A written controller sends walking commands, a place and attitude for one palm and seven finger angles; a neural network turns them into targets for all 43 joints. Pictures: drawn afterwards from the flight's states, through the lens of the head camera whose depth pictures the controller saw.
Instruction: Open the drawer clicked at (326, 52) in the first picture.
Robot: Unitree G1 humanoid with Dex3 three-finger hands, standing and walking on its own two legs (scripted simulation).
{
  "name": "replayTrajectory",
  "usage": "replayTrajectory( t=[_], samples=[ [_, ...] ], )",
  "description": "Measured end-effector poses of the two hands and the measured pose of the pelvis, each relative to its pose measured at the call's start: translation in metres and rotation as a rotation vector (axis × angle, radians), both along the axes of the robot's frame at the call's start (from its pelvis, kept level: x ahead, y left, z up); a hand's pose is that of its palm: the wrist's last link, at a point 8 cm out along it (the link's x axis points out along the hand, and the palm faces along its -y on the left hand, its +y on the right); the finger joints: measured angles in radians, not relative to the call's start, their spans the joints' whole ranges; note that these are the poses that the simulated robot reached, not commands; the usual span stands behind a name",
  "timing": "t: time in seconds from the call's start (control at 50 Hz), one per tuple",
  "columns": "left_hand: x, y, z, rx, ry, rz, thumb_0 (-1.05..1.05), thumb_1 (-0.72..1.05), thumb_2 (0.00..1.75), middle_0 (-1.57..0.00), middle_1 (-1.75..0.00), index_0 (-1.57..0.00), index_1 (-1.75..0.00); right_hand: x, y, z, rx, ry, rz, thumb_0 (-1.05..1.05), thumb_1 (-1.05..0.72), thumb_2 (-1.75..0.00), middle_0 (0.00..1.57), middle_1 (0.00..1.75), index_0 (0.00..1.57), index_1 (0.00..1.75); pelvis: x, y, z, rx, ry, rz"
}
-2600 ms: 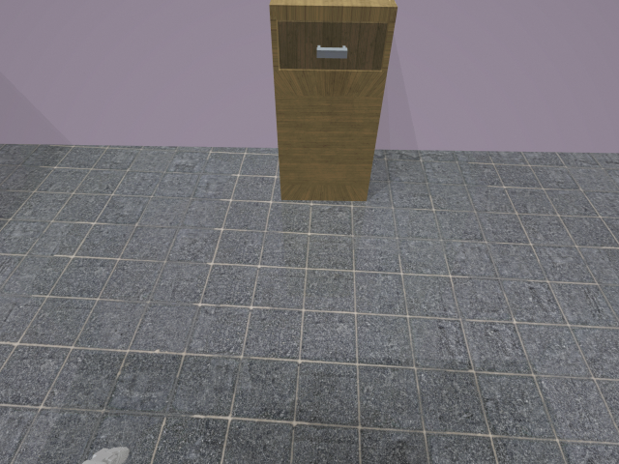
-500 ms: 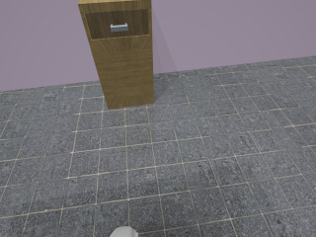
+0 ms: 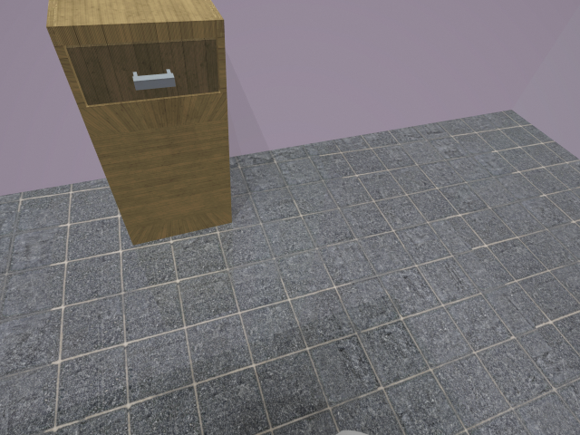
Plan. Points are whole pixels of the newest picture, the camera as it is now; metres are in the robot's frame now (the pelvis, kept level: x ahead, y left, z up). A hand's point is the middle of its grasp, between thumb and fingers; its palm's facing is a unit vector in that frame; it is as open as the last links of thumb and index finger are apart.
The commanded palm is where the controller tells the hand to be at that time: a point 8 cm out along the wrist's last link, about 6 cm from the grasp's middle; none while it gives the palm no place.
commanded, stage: walk to a spot facing it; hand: left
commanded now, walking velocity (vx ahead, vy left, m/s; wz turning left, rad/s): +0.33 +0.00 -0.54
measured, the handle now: (153, 77) +0.95 +0.46 -0.04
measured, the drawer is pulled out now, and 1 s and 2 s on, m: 0.00 0.00 0.00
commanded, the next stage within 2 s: turn to face it in 0.60 s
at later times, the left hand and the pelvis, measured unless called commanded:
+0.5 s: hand (237, 323) +0.34 +0.12 -0.18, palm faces -0.28 -0.95 -0.12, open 7.4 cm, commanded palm none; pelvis +0.20 -0.01 -0.02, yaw -15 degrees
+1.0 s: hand (238, 266) +0.47 +0.14 -0.18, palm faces -0.25 -0.95 -0.20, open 7.4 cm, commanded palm none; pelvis +0.36 -0.02 -0.01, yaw -19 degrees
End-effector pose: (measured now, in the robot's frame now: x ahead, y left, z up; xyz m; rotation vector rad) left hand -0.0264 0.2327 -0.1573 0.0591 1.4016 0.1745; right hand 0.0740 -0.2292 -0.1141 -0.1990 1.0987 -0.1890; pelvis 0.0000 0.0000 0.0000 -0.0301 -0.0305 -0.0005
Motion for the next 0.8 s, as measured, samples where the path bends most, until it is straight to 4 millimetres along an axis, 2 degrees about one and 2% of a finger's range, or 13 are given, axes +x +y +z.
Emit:
replayTrajectory(
  t=[0.1,0.22,0.28,0.36,0.42,0.48,0.52,0.56,0.6,0.64,0.72,0.76,0.8],
  samples=[
    [0.095,0.024,0.012,0.018,-0.124,-0.058,0.0,0.91,0.9,-0.19,-0.3,-0.2,-0.3,-0.03,-0.002,0.003,-0.032,0.129,-0.091,-0.02,-0.95,-0.9,0.2,0.3,0.2,0.3,0.035,0.016,0.007,0.005,0.01,-0.044],
    [0.18,0.025,0.016,0.009,-0.157,-0.145,0.0,0.91,0.9,-0.19,-0.3,-0.2,-0.3,-0.059,0.023,-0.004,0.015,0.266,-0.211,-0.01,-0.93,-0.9,0.2,0.29,0.2,0.3,0.081,0.023,0.007,0.011,0.016,-0.106],
    [0.218,0.015,0.015,-0.003,-0.149,-0.198,0.0,0.91,0.9,-0.19,-0.3,-0.2,-0.3,-0.066,0.042,-0.008,0.058,0.326,-0.267,0.0,-0.92,-0.9,0.2,0.29,0.2,0.3,0.104,0.022,0.005,0.011,0.019,-0.138],
    [0.272,-0.008,0.012,-0.024,-0.145,-0.276,0.0,0.91,0.9,-0.19,-0.3,-0.2,-0.3,-0.07,0.065,-0.013,0.123,0.409,-0.337,0.0,-0.92,-0.9,0.2,0.29,0.2,0.3,0.137,0.015,0.0,0.011,0.025,-0.179],
    [0.317,-0.032,0.008,-0.04,-0.158,-0.337,0.01,0.91,0.9,-0.19,-0.3,-0.2,-0.3,-0.066,0.078,-0.016,0.172,0.473,-0.388,0.0,-0.91,-0.9,0.2,0.3,0.2,0.3,0.163,0.007,-0.005,0.008,0.033,-0.211],
    [0.362,-0.057,0.002,-0.048,-0.193,-0.389,0.01,0.91,0.9,-0.19,-0.3,-0.2,-0.3,-0.053,0.079,-0.022,0.211,0.522,-0.434,0.0,-0.91,-0.9,0.2,0.3,0.2,0.3,0.191,-0.007,-0.013,0.006,0.038,-0.249],
    [0.387,-0.07,-0.003,-0.045,-0.23,-0.407,0.01,0.91,0.9,-0.19,-0.3,-0.2,-0.3,-0.038,0.07,-0.029,0.23,0.534,-0.456,0.0,-0.91,-0.9,0.2,0.3,0.2,0.3,0.212,-0.02,-0.021,0.023,0.034,-0.265],
    [0.404,-0.076,-0.005,-0.031,-0.254,-0.405,0.0,0.91,0.9,-0.19,-0.3,-0.2,-0.3,-0.013,0.053,-0.038,0.225,0.513,-0.467,0.01,-0.91,-0.9,0.21,0.3,0.2,0.3,0.227,-0.029,-0.026,0.027,0.032,-0.297],
    [0.413,-0.077,-0.001,-0.01,-0.238,-0.409,0.0,0.91,0.9,-0.2,-0.3,-0.2,-0.3,0.026,0.029,-0.043,0.195,0.437,-0.465,0.01,-0.91,-0.9,0.21,0.3,0.2,0.3,0.239,-0.034,-0.022,0.021,0.019,-0.32],
    [0.419,-0.072,0.005,0.023,-0.209,-0.422,0.0,0.91,0.9,-0.2,-0.3,-0.2,-0.3,0.073,0.002,-0.042,0.156,0.319,-0.46,0.01,-0.91,-0.9,0.2,0.3,0.2,0.3,0.25,-0.037,-0.016,0.023,0.016,-0.349],
    [0.433,-0.061,0.019,0.079,-0.141,-0.479,0.0,0.92,0.9,-0.2,-0.3,-0.2,-0.3,0.166,-0.045,-0.029,0.082,0.081,-0.445,0.01,-0.92,-0.9,0.2,0.29,0.2,0.3,0.271,-0.038,-0.006,0.04,0.027,-0.399],
    [0.443,-0.057,0.025,0.095,-0.127,-0.493,0.0,0.91,0.9,-0.2,-0.3,-0.2,-0.3,0.203,-0.06,-0.021,0.058,-0.006,-0.429,0.0,-0.92,-0.9,0.2,0.29,0.2,0.3,0.282,-0.036,-0.003,0.044,0.033,-0.414],
    [0.455,-0.054,0.029,0.102,-0.131,-0.494,0.0,0.91,0.9,-0.2,-0.3,-0.2,-0.3,0.232,-0.067,-0.015,0.044,-0.057,-0.41,0.0,-0.92,-0.9,0.2,0.29,0.2,0.3,0.294,-0.034,-0.001,0.044,0.035,-0.419]
  ],
)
